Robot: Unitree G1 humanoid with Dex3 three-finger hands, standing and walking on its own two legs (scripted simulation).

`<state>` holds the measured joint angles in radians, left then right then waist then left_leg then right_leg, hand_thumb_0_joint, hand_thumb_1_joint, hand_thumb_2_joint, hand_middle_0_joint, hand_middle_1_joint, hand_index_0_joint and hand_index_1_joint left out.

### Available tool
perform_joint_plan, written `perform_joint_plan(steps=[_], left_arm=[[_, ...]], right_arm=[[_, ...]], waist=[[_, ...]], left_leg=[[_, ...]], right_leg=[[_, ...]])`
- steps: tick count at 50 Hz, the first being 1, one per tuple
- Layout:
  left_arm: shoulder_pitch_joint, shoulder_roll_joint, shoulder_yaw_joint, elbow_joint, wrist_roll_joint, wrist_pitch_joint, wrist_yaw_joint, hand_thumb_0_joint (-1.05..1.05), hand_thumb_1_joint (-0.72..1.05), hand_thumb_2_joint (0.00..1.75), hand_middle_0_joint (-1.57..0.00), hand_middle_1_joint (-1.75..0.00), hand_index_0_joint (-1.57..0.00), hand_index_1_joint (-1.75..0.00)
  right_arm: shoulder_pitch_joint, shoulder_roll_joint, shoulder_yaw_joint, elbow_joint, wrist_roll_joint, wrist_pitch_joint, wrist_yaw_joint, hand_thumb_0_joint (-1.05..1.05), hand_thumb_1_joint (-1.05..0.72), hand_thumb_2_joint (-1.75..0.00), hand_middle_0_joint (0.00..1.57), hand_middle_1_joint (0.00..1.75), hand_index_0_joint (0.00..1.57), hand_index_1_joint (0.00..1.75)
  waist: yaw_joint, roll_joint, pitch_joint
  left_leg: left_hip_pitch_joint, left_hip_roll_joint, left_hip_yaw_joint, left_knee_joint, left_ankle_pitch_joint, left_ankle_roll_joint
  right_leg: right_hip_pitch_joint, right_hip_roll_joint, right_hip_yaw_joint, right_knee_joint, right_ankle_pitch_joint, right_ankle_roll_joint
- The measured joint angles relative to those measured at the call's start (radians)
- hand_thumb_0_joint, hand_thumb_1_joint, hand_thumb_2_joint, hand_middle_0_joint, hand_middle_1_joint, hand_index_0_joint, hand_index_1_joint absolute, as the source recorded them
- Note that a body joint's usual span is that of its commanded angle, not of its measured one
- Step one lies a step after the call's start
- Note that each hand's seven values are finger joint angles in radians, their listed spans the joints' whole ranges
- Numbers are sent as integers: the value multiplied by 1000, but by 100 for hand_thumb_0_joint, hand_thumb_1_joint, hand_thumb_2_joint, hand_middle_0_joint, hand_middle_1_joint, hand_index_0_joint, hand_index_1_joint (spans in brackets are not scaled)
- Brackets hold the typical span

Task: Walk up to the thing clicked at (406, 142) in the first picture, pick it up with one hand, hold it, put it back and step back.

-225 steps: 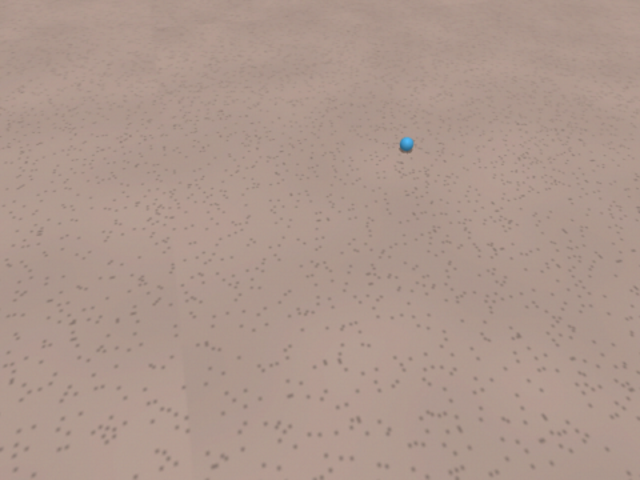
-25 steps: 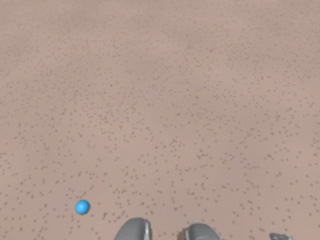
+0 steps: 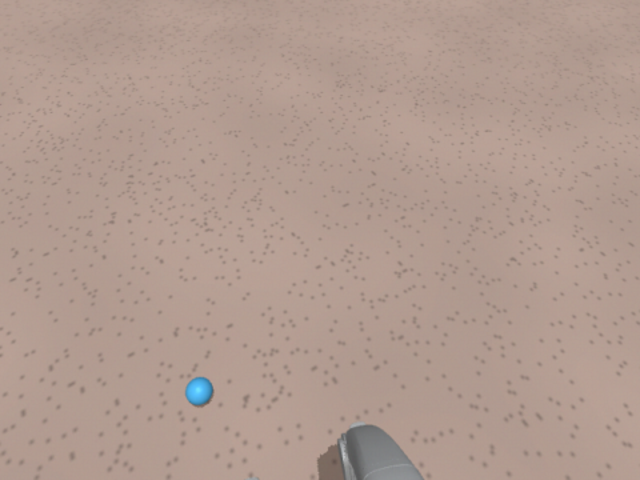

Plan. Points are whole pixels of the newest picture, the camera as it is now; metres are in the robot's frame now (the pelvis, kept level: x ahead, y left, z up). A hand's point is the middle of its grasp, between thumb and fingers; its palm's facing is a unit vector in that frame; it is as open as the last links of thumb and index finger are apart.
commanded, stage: walk up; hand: left
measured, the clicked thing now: (199, 390) +0.48 +0.29 -0.70
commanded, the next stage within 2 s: none
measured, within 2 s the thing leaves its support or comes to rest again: neither
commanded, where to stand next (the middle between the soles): +0.06 +0.13 m, yaw -10 degrees
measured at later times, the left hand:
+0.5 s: hand out of the picture +0.03 +0.50 -0.12, palm faces -0.06 -0.82 -0.57, open 7.4 cm
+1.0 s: hand out of the picture +0.07 +0.38 -0.13, palm faces -0.20 -0.91 -0.37, open 7.4 cm
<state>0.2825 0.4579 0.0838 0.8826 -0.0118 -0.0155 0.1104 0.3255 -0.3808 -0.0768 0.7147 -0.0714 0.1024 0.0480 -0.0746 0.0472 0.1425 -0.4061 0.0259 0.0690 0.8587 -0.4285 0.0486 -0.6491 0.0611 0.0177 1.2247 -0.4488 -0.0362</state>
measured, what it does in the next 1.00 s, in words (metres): steps to the left: right foot, then left foot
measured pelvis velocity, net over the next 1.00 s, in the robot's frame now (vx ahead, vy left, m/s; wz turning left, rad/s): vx -0.03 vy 0.12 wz -0.23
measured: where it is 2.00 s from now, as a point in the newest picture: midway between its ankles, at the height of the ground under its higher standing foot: outside the picture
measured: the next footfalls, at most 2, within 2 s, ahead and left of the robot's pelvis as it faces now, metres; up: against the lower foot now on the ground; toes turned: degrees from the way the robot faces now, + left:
right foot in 0.12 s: +0.03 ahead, -0.05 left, +0.00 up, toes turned -6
left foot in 0.44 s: -0.05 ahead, +0.36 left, +0.00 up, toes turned -5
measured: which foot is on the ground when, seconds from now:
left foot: down 0.00-0.14, up 0.16-0.42, down 0.44-0.92, up 0.94-1.00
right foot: up 0.00-0.10, down 0.12-0.46, up 0.48-0.86, down 0.88-1.00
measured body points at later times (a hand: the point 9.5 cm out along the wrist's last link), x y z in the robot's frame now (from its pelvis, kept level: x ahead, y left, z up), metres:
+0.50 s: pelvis -0.09 +0.19 -0.02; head -0.11 +0.17 +0.43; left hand +0.03 +0.54 -0.09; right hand -0.06 -0.15 -0.14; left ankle -0.09 +0.36 -0.70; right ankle -0.02 -0.01 -0.68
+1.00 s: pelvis -0.03 +0.12 +0.01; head +0.01 +0.11 +0.46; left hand +0.08 +0.43 -0.10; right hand -0.07 -0.23 -0.10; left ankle -0.05 +0.32 -0.63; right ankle -0.05 +0.01 -0.70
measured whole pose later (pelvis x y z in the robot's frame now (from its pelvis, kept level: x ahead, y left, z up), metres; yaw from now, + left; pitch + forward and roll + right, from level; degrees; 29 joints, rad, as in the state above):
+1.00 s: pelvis -0.03 +0.12 +0.01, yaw -13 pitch -2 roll +1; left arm 0.28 0.39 0.09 0.90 0.01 -0.03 -0.06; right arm 0.32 -0.47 -0.05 0.91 -0.01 -0.03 -0.03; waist 0.03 -0.01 0.13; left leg -0.39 0.07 -0.08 1.15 -0.53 0.03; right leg -0.33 -0.03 -0.02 0.77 -0.41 -0.02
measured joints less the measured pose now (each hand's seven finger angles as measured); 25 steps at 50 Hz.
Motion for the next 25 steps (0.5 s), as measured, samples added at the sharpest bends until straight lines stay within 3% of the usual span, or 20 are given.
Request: perform_joint_plan(steps=[4, 6, 7, 8, 9, 11, 15, 18, 21, 23, 24, 25], left_arm=[[3, -54, -24, -28, -9, -13, -7, 1, 90, 90, -20, -30, -20, -30], [11, -75, -35, -45, -6, -28, -5, 1, 90, 90, -20, -30, -20, -30], [4, -91, -38, -47, 0, -35, -2, 1, 90, 90, -20, -30, -21, -30], [1, -99, -42, -55, 10, -38, 0, 1, 89, 90, -21, -30, -21, -30], [1, -98, -45, -64, 17, -37, 2, 0, 89, 90, -21, -30, -21, -30], [-5, -87, -45, -68, 23, -35, 11, 0, 89, 90, -21, -30, -21, -30], [-12, -80, -37, -65, 30, -41, 17, 1, 89, 90, -21, -30, -21, -30], [-5, -65, -28, -56, 53, -34, -3, 1, 89, 90, -21, -30, -21, -30], [-15, -40, -16, -47, 78, -9, -37, 1, 89, 90, -21, -30, -21, -30], [-32, -13, -1, -42, 79, 11, -51, 1, 89, 90, -21, -30, -21, -30], [-31, -4, 10, -36, 77, 23, -54, 1, 89, 90, -20, -30, -21, -30], [-24, -1, 16, -25, 74, 32, -56, 1, 89, 90, -20, -30, -20, -30]], right_arm=[[10, -19, -8, -28, -10, 0, -2, 1, -90, -89, 20, 30, 20, 30], [1, -37, -17, -42, -9, 10, -1, 1, -90, -89, 20, 30, 20, 30], [-17, -48, -25, -40, -4, 15, -2, 1, -90, -89, 20, 30, 20, 30], [-34, -50, -31, -37, 0, 20, -4, 1, -90, -89, 20, 30, 20, 30], [-43, -46, -32, -38, -1, 26, -9, 1, -90, -89, 20, 30, 20, 30], [-49, -33, -27, -40, -4, 34, -13, 1, -90, -89, 20, 30, 20, 30], [-70, -55, -33, -37, 8, 29, 3, 1, -90, -89, 20, 30, 20, 30], [-89, -80, -38, -20, 37, 12, 11, 1, -90, -89, 20, 30, 20, 30], [-73, -95, -36, 17, 62, -21, 3, 1, -91, -89, 20, 30, 20, 30], [-49, -82, -35, 56, 56, -54, -19, 1, -91, -89, 20, 30, 20, 30], [-33, -70, -27, 72, 47, -67, -27, 1, -91, -89, 20, 30, 20, 30], [-12, -62, -15, 91, 46, -78, -31, 1, -91, -89, 20, 30, 20, 30]], waist=[[1, 11, 16], [9, 30, 21], [14, 65, 43], [19, 87, 64], [25, 90, 72], [41, 74, 65], [60, 67, 30], [77, 61, -11], [81, 48, -63], [80, -2, -77], [84, -26, -86], [81, -31, -101]], left_leg=[[-15, -27, 62, -58, 52, 45], [-42, -31, 93, -35, 50, 62], [-57, -14, 82, 0, 46, 51], [-76, -16, 48, 57, 2, 14], [-104, -30, 13, 139, -57, -21], [-166, -45, -40, 330, -112, -61], [-202, -15, -163, 500, -32, -64], [-119, 33, -196, 395, -11, -57], [44, 66, -143, 103, -51, -72], [102, 29, -97, 22, -114, -122], [97, 15, -77, 49, -119, -126], [93, 20, -68, 70, -125, -116]], right_leg=[[144, -13, -84, -235, 13, 11], [246, -20, -99, -434, 73, -8], [261, -1, -103, -462, 70, -18], [260, 8, -103, -455, 79, -18], [251, 1, -98, -438, 85, -15], [237, -32, -78, -416, 95, -15], [216, -103, -30, -415, 124, 12], [178, -139, 33, -394, 124, 23], [136, -157, 90, -346, 73, 26], [102, -161, 171, -256, -52, -6], [81, -131, 217, -185, -101, -15], [61, -94, 217, -118, -99, -15]])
